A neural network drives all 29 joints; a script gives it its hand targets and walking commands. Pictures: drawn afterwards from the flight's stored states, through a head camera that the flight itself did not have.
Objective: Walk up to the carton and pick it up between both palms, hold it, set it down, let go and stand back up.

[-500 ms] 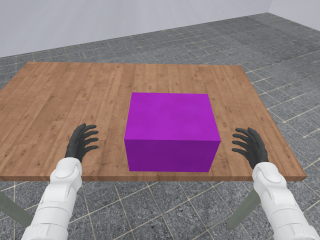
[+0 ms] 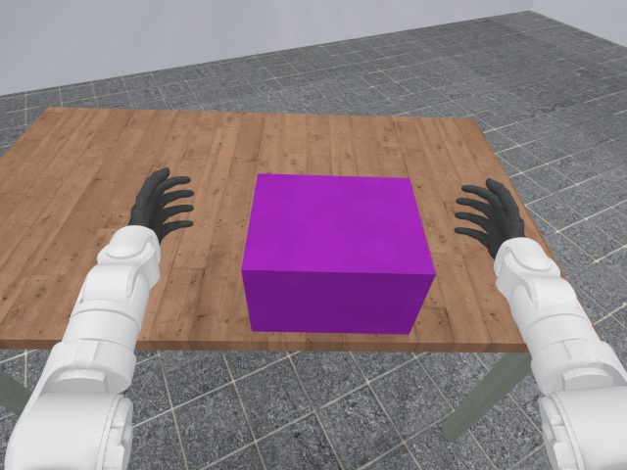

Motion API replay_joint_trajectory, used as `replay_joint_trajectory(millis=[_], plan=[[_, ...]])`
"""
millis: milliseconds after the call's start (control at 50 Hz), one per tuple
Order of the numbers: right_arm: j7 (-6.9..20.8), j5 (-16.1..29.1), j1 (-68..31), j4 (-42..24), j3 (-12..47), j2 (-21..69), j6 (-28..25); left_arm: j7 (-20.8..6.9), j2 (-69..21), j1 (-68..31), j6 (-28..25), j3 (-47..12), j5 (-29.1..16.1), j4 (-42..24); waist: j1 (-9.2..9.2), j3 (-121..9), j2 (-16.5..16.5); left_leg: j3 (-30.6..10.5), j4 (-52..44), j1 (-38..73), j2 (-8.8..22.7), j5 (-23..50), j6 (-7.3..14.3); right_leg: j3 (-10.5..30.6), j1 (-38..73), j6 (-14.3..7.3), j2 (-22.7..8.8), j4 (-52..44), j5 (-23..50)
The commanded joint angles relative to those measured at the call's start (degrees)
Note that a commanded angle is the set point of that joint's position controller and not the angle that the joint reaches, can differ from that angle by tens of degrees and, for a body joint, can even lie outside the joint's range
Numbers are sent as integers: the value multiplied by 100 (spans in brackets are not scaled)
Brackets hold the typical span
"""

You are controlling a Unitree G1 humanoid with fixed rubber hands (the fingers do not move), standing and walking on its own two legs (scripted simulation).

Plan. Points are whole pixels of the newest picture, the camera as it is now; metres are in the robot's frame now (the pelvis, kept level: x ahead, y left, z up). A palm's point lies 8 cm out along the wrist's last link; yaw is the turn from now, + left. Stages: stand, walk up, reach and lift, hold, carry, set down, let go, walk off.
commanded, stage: reach and lift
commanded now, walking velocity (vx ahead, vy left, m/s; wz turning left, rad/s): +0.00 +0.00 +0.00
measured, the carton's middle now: (332, 253) +0.47 -0.03 -0.02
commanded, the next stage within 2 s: none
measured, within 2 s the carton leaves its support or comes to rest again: neither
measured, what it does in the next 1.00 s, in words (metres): stands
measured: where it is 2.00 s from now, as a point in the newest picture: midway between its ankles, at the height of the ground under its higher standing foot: outside the picture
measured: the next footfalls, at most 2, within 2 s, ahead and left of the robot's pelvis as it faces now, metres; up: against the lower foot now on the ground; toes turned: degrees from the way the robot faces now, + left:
none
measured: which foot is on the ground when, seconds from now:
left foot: down 0.00-1.00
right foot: down 0.00-1.00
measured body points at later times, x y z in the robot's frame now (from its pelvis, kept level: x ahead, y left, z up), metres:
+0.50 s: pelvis +0.00 -0.01 +0.00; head +0.03 +0.01 +0.44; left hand +0.46 +0.22 +0.17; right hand +0.46 -0.24 +0.17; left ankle -0.03 +0.13 -0.75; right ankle +0.02 -0.13 -0.75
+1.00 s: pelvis -0.01 -0.01 -0.02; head +0.06 +0.00 +0.43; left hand +0.46 +0.23 +0.09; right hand +0.46 -0.23 +0.09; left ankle -0.03 +0.13 -0.75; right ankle +0.02 -0.13 -0.75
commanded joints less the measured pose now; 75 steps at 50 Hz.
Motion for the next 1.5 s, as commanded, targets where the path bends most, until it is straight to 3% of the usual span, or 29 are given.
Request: replay_joint_trajectory(millis=[0,160,240,420,580,700,800,1040,1220,1400,1480], plan=[[26,82,-2324,-402,-172,-1028,-94,30,781,-2230,-116,63,-45,-464,-25,-1941,49,50,-18,115,-337,2096,-85,-7,1114,-61,327,159,1352],[55,216,-3132,213,9,-1191,-50,63,951,-3043,-122,-139,-160,162,-46,-2436,28,28,136,48,-332,2401,-111,-68,1037,-23,340,274,1748],[62,305,-3617,524,155,-1180,-3,52,1080,-3533,-207,-257,-283,656,-16,-2474,-61,49,101,-253,-347,2136,-47,-53,1003,11,296,313,1692],[78,416,-4563,1278,286,-1277,-42,68,1234,-4669,-563,-775,-642,1678,-118,-3057,113,-4,252,-460,-302,2153,-116,-134,581,-26,257,427,1696],[148,546,-5056,1941,508,-1306,-163,27,1227,-5187,-892,-1218,-916,2635,-189,-3233,127,-50,381,-629,-250,2232,-152,-212,205,-54,232,502,1697],[149,682,-4881,2367,867,-1041,-498,-72,1188,-4980,-1444,-1323,-919,3436,-112,-3104,21,-41,393,-1087,-277,2163,-80,-152,337,-10,150,629,1834],[128,608,-4743,2372,873,-894,-1000,-95,1099,-4910,-2084,-1410,-976,3661,-75,-3279,88,-21,519,-1220,-256,2159,-133,-205,-41,-32,134,713,1557],[105,399,-4856,2528,673,-849,-1861,-10,926,-5158,-3158,-1634,-1308,4214,-223,-4452,126,24,1152,-1862,-238,2069,-245,-269,-828,17,92,1340,1499],[126,590,-4830,2865,1006,-697,-2167,0,883,-5032,-3491,-1565,-1289,4790,-40,-4483,-44,110,1385,-2591,-264,1913,-193,-198,-815,71,66,1739,1545],[135,744,-4886,2962,1161,-606,-2264,50,711,-5088,-3556,-1598,-1328,4599,-13,-4473,-98,114,1502,-2814,-243,1826,-186,-156,-1043,54,67,1848,1399],[118,664,-4884,3071,1050,-561,-2284,86,529,-5091,-3555,-1617,-1261,4577,-55,-4475,25,99,1553,-2658,-222,1871,-244,-192,-1284,5,86,1825,1317]])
